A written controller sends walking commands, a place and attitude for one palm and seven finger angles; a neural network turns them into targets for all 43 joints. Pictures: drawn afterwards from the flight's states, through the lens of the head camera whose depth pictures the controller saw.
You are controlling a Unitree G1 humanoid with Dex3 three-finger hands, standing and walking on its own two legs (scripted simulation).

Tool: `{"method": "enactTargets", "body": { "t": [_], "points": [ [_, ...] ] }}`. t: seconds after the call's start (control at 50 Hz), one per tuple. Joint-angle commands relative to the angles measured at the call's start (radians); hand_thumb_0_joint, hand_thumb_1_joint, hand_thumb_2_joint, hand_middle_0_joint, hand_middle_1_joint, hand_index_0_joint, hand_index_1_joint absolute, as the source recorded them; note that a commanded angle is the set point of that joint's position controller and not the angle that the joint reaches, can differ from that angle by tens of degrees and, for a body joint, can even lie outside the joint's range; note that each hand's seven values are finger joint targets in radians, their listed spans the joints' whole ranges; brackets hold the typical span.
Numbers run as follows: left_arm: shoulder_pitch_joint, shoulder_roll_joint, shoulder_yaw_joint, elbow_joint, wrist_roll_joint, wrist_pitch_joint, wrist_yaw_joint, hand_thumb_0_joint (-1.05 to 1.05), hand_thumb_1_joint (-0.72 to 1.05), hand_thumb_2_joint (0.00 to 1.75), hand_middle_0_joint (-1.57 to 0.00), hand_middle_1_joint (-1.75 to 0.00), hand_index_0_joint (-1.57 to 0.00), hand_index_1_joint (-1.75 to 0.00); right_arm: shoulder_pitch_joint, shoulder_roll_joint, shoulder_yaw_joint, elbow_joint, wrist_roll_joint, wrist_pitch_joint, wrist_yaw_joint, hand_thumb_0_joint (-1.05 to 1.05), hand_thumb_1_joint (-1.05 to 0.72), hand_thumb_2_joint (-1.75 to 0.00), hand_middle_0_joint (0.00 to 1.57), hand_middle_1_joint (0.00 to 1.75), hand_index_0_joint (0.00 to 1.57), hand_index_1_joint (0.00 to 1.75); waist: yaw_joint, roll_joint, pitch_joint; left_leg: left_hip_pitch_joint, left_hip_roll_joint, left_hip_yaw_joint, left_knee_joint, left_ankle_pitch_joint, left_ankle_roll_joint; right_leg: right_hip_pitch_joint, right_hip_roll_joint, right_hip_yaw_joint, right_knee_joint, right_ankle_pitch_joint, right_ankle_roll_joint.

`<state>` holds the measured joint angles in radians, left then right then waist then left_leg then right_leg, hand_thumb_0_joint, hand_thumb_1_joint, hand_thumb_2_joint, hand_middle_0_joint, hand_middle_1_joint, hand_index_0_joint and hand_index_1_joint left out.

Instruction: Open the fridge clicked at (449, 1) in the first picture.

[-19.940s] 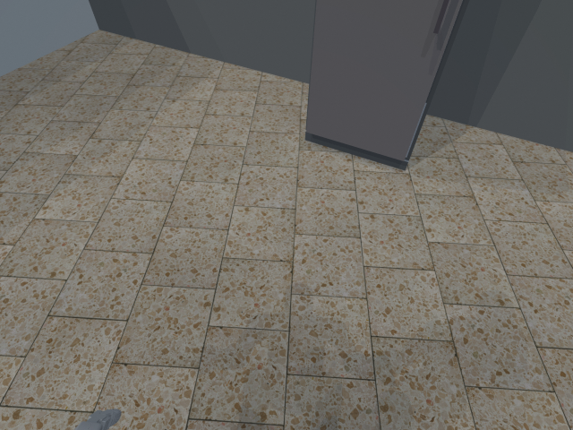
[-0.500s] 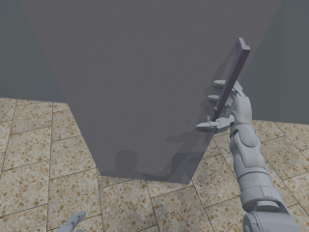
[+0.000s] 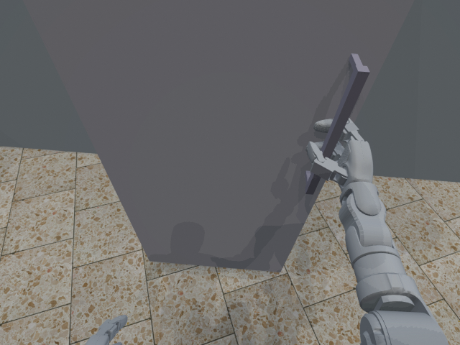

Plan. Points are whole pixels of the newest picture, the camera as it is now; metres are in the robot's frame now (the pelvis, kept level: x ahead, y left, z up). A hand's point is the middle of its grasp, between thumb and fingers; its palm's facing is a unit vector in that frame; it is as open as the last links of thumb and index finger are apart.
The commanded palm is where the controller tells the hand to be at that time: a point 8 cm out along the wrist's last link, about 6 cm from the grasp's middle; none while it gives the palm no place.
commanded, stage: grip the handle and tug to test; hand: right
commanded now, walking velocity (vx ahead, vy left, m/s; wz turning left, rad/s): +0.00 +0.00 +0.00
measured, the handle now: (328, 136) +0.47 -0.13 +0.12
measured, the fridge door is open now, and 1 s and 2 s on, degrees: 0 2 29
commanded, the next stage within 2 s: pull the door a little, standing still in 0.78 s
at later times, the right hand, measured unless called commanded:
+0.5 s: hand (318, 159) +0.41 -0.11 +0.12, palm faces -0.01 +1.00 +0.00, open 5.4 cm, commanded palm +0.38 -0.16 +0.11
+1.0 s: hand (319, 167) +0.40 -0.11 +0.12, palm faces -0.03 +1.00 +0.00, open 5.6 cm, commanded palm +0.35 -0.16 +0.11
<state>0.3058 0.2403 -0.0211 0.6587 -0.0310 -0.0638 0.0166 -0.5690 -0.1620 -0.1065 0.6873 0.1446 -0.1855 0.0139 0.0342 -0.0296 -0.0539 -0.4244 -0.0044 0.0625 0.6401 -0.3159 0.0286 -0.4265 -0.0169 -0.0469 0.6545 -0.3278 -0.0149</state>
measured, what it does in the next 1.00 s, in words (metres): stands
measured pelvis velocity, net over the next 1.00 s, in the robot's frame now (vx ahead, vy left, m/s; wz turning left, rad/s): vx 0.03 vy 0.00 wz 0.01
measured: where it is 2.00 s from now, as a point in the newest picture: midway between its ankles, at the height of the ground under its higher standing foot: outside the picture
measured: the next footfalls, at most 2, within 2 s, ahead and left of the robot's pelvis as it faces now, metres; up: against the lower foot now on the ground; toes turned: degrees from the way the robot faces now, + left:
none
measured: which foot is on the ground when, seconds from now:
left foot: down 0.00-1.00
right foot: down 0.00-1.00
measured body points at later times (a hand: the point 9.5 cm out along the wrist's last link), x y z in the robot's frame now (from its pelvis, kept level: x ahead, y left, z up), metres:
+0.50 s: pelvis +0.01 +0.00 +0.00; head +0.03 +0.02 +0.45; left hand +0.12 +0.25 -0.11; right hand +0.41 -0.16 +0.12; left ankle +0.00 +0.10 -0.72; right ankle +0.00 -0.11 -0.72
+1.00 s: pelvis +0.03 +0.00 +0.01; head +0.05 +0.01 +0.46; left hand +0.16 +0.24 -0.10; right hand +0.39 -0.16 +0.12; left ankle +0.00 +0.10 -0.72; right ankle +0.00 -0.11 -0.72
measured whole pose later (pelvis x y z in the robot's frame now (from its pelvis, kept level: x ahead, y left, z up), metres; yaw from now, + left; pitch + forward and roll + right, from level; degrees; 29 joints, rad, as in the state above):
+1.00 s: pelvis +0.03 +0.00 +0.01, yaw +1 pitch +5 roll +0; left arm 0.27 0.24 -0.01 0.59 -0.03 -0.01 0.01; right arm -0.29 -0.14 -0.07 0.30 0.16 -0.04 0.03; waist 0.01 -0.03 -0.06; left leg -0.34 -0.01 0.05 0.59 -0.34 0.03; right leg -0.33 -0.02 -0.06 0.60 -0.35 -0.01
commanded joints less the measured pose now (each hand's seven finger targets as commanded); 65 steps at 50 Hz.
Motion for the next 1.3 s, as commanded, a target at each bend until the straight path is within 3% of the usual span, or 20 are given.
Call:
{"method": "enactTargets", "body": {
  "t": [0.0, 0.06, 0.1, 0.14, 0.28, 0.34, 0.4, 0.6, 0.74, 0.8, 0.86, 0.9, 1.0, 1.06, 1.18, 1.2, 1.22, 1.24, 1.26, 1.28],
  "points": [
    [-0.012, 0.123, 0.051, -0.130, -0.006, -0.046, 0.007, 0.00, 0.90, 0.90, -0.20, -0.30, -0.20, -0.30, -0.400, -0.100, -0.014, -0.272, 0.003, -0.082, 0.025, 0.00, -0.90, -0.90, 0.45, 1.40, 0.45, 1.40, 0.005, 0.034, -0.337, 0.136, -0.018, -0.033, -0.066, 0.357, -0.005, 0.160, 0.021, 0.030, -0.064, 0.270, -0.015],
    [-0.015, 0.125, 0.050, -0.134, -0.008, -0.044, 0.006, 0.00, 0.90, 0.90, -0.20, -0.30, -0.20, -0.30, -0.360, -0.091, -0.009, -0.252, 0.011, -0.076, 0.029, 0.00, -0.90, -0.90, 0.45, 1.40, 0.45, 1.40, 0.009, 0.079, -0.303, 0.137, -0.020, -0.031, -0.072, 0.359, -0.008, 0.141, 0.018, 0.029, -0.067, 0.265, -0.018],
    [-0.014, 0.126, 0.051, -0.132, -0.008, -0.044, 0.008, 0.00, 0.90, 0.90, -0.20, -0.30, -0.20, -0.30, -0.400, -0.110, -0.019, -0.279, 0.006, -0.079, 0.027, 0.00, -0.90, -0.90, 0.45, 1.40, 0.45, 1.40, 0.008, 0.044, -0.313, 0.138, -0.018, -0.034, -0.071, 0.353, -0.006, 0.148, 0.021, 0.029, -0.069, 0.256, -0.016],
    [-0.011, 0.130, 0.054, -0.137, -0.005, -0.042, 0.009, 0.00, 0.90, 0.90, -0.20, -0.30, -0.20, -0.30, -0.367, -0.132, -0.044, -0.279, 0.008, -0.078, 0.023, 0.00, -0.90, -0.90, 0.45, 1.40, 0.45, 1.40, -0.001, 0.076, -0.328, 0.162, -0.017, -0.034, -0.070, 0.369, -0.006, 0.145, 0.021, 0.029, -0.065, 0.277, -0.019],
    [-0.017, 0.122, 0.052, -0.136, -0.008, -0.042, 0.009, 0.00, 0.90, 0.90, -0.20, -0.30, -0.20, -0.30, -0.393, -0.079, 0.008, -0.315, 0.006, -0.071, 0.028, 0.00, -0.90, -0.90, 0.45, 1.40, 0.45, 1.40, 0.014, 0.031, -0.321, 0.132, -0.018, -0.031, -0.070, 0.379, -0.007, 0.176, 0.020, 0.029, -0.066, 0.292, -0.017],
    [-0.012, 0.130, 0.053, -0.136, -0.005, -0.038, 0.011, 0.00, 0.90, 0.90, -0.20, -0.30, -0.20, -0.30, -0.351, -0.110, -0.019, -0.279, 0.006, -0.064, 0.027, 0.00, -0.90, -0.90, 0.45, 1.40, 0.45, 1.40, 0.007, 0.087, -0.310, 0.156, -0.016, -0.035, -0.077, 0.376, -0.011, 0.147, 0.021, 0.025, -0.067, 0.276, -0.021],
    [-0.023, 0.125, 0.050, -0.139, -0.007, -0.034, 0.013, 0.00, 0.90, 0.90, -0.20, -0.30, -0.20, -0.30, -0.348, -0.116, -0.027, -0.288, 0.009, -0.059, 0.034, 0.00, -0.90, -0.90, 0.45, 1.40, 0.45, 1.40, 0.002, 0.069, -0.307, 0.155, -0.015, -0.038, -0.079, 0.373, -0.010, 0.144, 0.024, 0.023, -0.072, 0.262, -0.020],
    [-0.043, 0.119, 0.050, -0.173, -0.009, -0.028, 0.007, 0.00, 0.90, 0.90, -0.20, -0.30, -0.20, -0.30, -0.197, -0.100, -0.027, -0.373, 0.022, -0.028, 0.049, 0.00, -0.90, -0.90, 0.45, 1.40, 0.45, 1.40, -0.025, 0.068, -0.318, 0.202, -0.012, -0.035, -0.072, 0.452, -0.010, 0.154, 0.022, 0.011, -0.075, 0.327, -0.019],
    [-0.062, 0.112, 0.053, -0.211, -0.008, -0.022, -0.009, 0.00, 0.90, 0.90, -0.20, -0.30, -0.20, -0.30, 0.006, -0.072, 0.001, -0.549, 0.024, 0.000, 0.053, 0.00, -0.90, -0.90, 0.45, 1.40, 0.45, 1.40, -0.060, 0.055, -0.353, 0.267, -0.007, -0.028, -0.054, 0.573, -0.006, 0.202, 0.012, 0.008, -0.071, 0.493, -0.017],
    [-0.064, 0.114, 0.056, -0.212, -0.007, -0.014, -0.007, 0.00, 0.90, 0.90, -0.20, -0.30, -0.20, -0.30, 0.022, -0.100, -0.029, -0.590, 0.026, 0.029, 0.045, 0.00, -0.90, -0.90, 0.45, 1.40, 0.45, 1.40, -0.051, 0.084, -0.329, 0.261, -0.009, -0.031, -0.064, 0.600, -0.012, 0.203, 0.009, 0.003, -0.075, 0.486, -0.017],
    [-0.077, 0.108, 0.054, -0.220, -0.006, -0.005, -0.004, 0.00, 0.90, 0.90, -0.20, -0.30, -0.20, -0.30, 0.048, -0.094, -0.015, -0.651, 0.021, 0.049, 0.040, 0.00, -0.90, -0.90, 0.45, 1.40, 0.45, 1.40, -0.049, 0.053, -0.327, 0.273, -0.004, -0.034, -0.065, 0.624, -0.012, 0.216, 0.010, 0.002, -0.076, 0.511, -0.017],
    [-0.068, 0.110, 0.051, -0.196, -0.005, 0.005, 0.007, 0.00, 0.90, 0.90, -0.20, -0.30, -0.20, -0.30, -0.096, -0.096, 0.000, -0.633, 0.008, 0.065, 0.026, 0.00, -0.90, -0.90, 0.45, 1.40, 0.45, 1.40, -0.012, 0.036, -0.301, 0.229, -0.009, -0.032, -0.072, 0.598, -0.013, 0.230, 0.010, 0.009, -0.072, 0.497, -0.015],
    [-0.090, 0.100, 0.049, -0.215, -0.001, 0.011, 0.005, 0.00, 0.90, 0.90, -0.20, -0.30, -0.20, -0.30, 0.065, -0.064, 0.017, -0.679, 0.009, 0.083, 0.027, 0.00, -0.90, -0.90, 0.45, 1.40, 0.45, 1.40, -0.047, 0.028, -0.334, 0.254, -0.004, -0.025, -0.066, 0.602, -0.008, 0.258, 0.008, 0.013, -0.073, 0.543, -0.010],
    [-0.112, 0.096, 0.045, -0.241, 0.000, 0.014, 0.001, 0.00, 0.90, 0.90, -0.20, -0.30, -0.20, -0.30, 0.191, -0.047, 0.029, -0.726, 0.018, 0.093, 0.039, 0.00, -0.90, -0.90, 0.45, 1.40, 0.45, 1.40, -0.062, 0.086, -0.320, 0.287, 0.000, -0.021, -0.069, 0.618, -0.011, 0.241, 0.007, 0.013, -0.085, 0.530, -0.013],
    [-0.171, 0.077, 0.031, -0.297, -0.003, 0.023, -0.004, 0.00, 0.90, 0.90, -0.20, -0.30, -0.20, -0.30, 0.483, -0.016, 0.064, -0.957, 0.030, 0.131, 0.050, 0.00, -0.90, -0.90, 0.45, 1.40, 0.45, 1.40, -0.081, 0.059, -0.264, 0.320, 0.007, -0.023, -0.082, 0.620, -0.014, 0.235, 0.008, 0.001, -0.104, 0.481, -0.013],
    [-0.174, 0.080, 0.028, -0.296, -0.002, 0.026, -0.001, 0.00, 0.90, 0.90, -0.20, -0.30, -0.20, -0.30, 0.448, -0.027, 0.065, -0.977, 0.026, 0.143, 0.043, 0.00, -0.90, -0.90, 0.45, 1.40, 0.45, 1.40, -0.067, 0.056, -0.232, 0.296, 0.006, -0.023, -0.089, 0.600, -0.015, 0.232, 0.009, 0.003, -0.103, 0.455, -0.013],
    [-0.195, 0.087, 0.019, -0.280, 0.000, 0.041, 0.040, 0.00, 0.90, 0.90, -0.20, -0.30, -0.20, -0.30, 0.107, -0.246, 0.015, -1.141, -0.062, 0.059, -0.014, 0.00, -0.90, -0.90, 0.45, 1.40, 0.45, 1.40, -0.018, 0.022, -0.172, 0.229, 0.092, -0.156, -0.212, 0.594, -0.035, 0.268, -0.016, 0.006, -0.094, 0.356, -0.038],
    [-0.187, 0.076, 0.021, -0.253, 0.012, 0.051, 0.062, 0.00, 0.90, 0.90, -0.20, -0.30, -0.20, -0.30, 0.153, -0.222, 0.006, -1.072, -0.064, 0.041, -0.045, 0.00, -0.90, -0.90, 0.45, 1.40, 0.45, 1.40, -0.006, 0.069, -0.129, 0.216, 0.115, -0.145, -0.259, 0.527, -0.026, 0.267, -0.014, 0.032, -0.097, 0.297, -0.035],
    [-0.195, 0.075, 0.020, -0.242, 0.022, 0.064, 0.070, 0.00, 0.90, 0.90, -0.20, -0.30, -0.20, -0.30, 0.360, -0.109, 0.083, -0.964, -0.077, 0.054, -0.051, 0.00, -0.90, -0.90, 0.45, 1.40, 0.45, 1.40, -0.010, 0.082, -0.121, 0.198, 0.119, -0.139, -0.259, 0.524, -0.022, 0.292, -0.021, 0.037, -0.104, 0.310, -0.035],
    [-0.197, 0.075, 0.020, -0.246, 0.027, 0.078, 0.072, 0.00, 0.90, 0.90, -0.20, -0.30, -0.20, -0.30, 0.430, -0.073, 0.125, -0.953, -0.087, 0.057, -0.053, 0.00, -0.90, -0.90, 0.45, 1.40, 0.45, 1.40, -0.014, 0.074, -0.137, 0.206, 0.112, -0.122, -0.245, 0.548, -0.032, 0.313, -0.033, 0.037, -0.125, 0.359, -0.034]
  ]
}}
